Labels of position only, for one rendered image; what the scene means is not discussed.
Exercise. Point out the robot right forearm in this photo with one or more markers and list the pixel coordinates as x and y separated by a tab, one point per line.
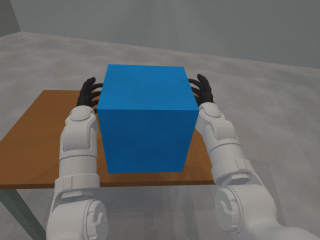
229	165

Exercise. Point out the left robot hand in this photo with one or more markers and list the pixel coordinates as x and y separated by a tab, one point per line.
85	97

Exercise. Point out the robot left upper arm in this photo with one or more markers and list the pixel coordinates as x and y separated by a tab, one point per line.
80	220

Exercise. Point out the robot right upper arm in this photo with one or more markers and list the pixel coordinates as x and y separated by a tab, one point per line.
248	212

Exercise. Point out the robot left forearm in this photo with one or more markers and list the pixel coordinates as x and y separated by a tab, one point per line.
78	176

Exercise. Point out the table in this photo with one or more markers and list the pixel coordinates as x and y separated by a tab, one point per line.
30	153

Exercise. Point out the right robot hand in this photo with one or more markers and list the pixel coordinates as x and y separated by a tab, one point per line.
204	92

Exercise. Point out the carton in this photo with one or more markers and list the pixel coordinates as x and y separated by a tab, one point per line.
147	116

